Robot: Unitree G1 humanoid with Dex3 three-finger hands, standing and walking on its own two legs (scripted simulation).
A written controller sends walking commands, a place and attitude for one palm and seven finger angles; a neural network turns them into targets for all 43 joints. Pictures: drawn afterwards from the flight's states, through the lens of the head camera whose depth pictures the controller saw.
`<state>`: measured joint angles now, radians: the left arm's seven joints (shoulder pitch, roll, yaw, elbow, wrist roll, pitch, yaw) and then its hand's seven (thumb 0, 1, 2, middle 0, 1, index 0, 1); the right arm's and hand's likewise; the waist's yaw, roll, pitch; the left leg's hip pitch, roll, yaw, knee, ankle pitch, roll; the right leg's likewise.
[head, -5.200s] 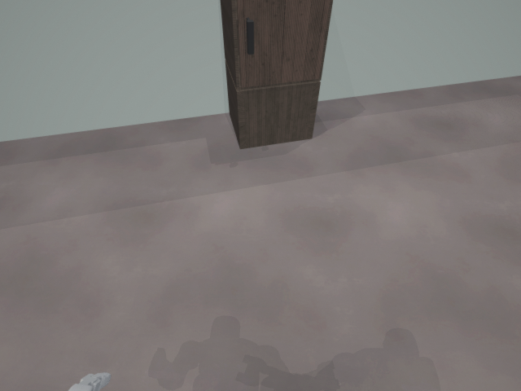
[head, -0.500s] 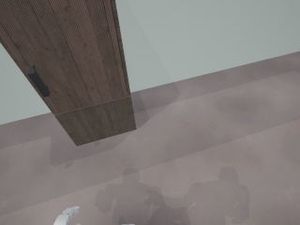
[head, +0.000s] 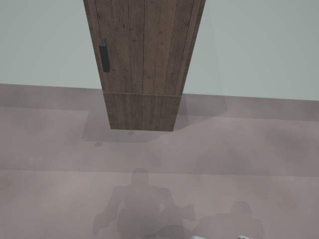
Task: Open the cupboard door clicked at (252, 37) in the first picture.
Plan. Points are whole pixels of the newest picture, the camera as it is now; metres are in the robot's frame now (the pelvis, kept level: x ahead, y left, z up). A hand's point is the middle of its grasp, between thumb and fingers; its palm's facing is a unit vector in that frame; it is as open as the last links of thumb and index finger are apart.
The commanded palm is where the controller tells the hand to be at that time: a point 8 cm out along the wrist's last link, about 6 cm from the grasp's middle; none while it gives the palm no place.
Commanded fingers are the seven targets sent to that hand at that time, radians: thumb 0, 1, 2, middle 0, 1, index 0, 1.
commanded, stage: take the last steps up to it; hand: left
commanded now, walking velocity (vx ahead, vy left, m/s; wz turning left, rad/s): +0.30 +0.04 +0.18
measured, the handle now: (105, 55) +0.83 +0.32 -0.08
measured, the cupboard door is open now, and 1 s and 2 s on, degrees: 0 0 0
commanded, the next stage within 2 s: come to a stop and stand still in 1.14 s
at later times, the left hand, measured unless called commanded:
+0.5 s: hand out of the picture +0.09 +0.15 -0.14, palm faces +0.14 -0.96 -0.24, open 7.3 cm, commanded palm none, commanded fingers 0.00 0.90 0.90 -0.20 -0.30 -0.20 -0.30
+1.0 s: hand out of the picture +0.12 +0.20 -0.18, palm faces +0.20 -0.97 -0.15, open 7.4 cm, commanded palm none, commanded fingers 0.00 0.90 0.90 -0.20 -0.30 -0.20 -0.30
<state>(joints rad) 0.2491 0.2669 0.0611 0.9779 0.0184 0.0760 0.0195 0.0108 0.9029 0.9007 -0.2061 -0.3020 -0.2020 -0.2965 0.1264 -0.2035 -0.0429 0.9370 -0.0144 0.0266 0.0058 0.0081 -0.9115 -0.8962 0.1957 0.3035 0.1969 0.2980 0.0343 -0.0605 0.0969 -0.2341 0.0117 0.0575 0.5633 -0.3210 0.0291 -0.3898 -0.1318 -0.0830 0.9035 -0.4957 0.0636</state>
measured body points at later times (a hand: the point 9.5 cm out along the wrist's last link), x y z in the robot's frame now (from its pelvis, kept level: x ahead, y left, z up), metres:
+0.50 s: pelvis +0.06 -0.03 +0.01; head +0.05 -0.06 +0.46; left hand +0.08 +0.20 -0.13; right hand +0.03 -0.27 -0.16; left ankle +0.02 +0.10 -0.67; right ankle +0.06 -0.12 -0.73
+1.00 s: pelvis +0.22 +0.05 +0.00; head +0.24 +0.06 +0.44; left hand +0.11 +0.25 -0.16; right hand +0.34 -0.15 -0.15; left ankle +0.24 +0.15 -0.73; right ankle +0.12 -0.09 -0.65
